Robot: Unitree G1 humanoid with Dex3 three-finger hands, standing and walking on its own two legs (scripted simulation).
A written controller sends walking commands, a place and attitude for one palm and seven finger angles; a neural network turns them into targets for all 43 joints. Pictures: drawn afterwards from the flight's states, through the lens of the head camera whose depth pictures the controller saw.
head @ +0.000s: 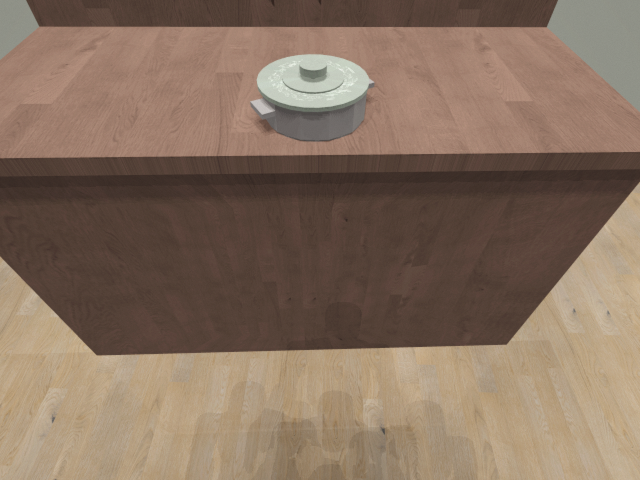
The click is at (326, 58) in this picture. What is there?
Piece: lid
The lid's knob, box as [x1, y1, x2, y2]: [299, 58, 326, 77]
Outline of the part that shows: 299,63 299,71 302,75 308,77 317,77 323,75 326,72 326,63 321,59 307,58 300,61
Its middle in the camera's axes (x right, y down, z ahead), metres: -0.02 -0.31 +0.70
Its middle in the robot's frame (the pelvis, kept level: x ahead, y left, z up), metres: +0.76 +0.06 +0.15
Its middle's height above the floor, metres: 0.93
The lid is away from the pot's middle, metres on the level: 0.00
